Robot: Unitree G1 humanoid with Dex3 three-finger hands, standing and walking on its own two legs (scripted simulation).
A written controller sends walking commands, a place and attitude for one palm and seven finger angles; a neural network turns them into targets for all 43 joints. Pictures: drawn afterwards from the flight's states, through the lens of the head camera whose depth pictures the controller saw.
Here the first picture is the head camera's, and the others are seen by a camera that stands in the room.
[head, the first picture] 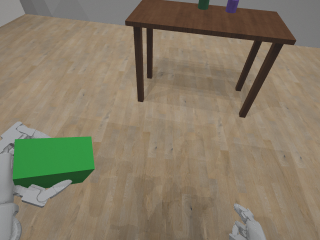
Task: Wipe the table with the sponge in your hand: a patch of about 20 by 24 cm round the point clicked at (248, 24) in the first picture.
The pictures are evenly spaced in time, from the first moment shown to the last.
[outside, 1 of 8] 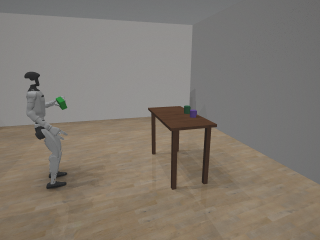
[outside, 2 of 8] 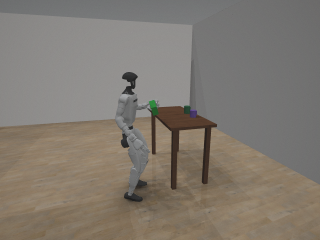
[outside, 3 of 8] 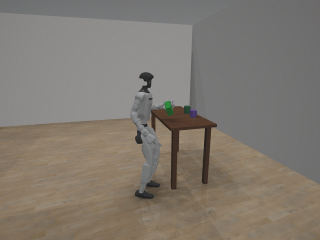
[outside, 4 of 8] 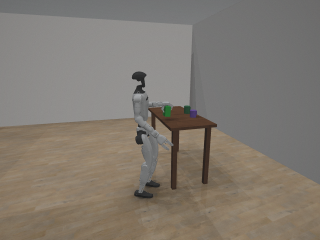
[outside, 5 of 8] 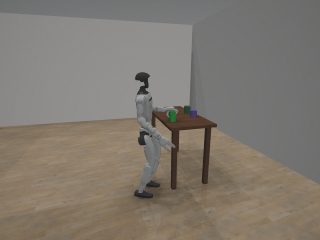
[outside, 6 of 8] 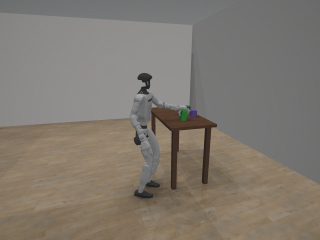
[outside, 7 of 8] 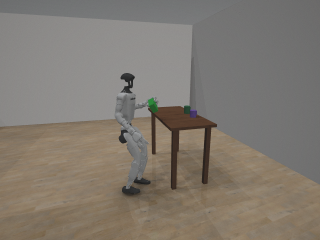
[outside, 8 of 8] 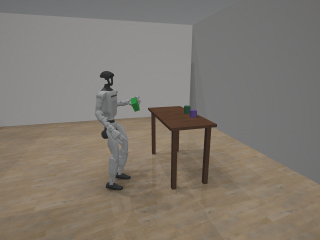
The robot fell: no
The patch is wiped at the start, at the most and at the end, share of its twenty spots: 0.00 1.00 1.00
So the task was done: yes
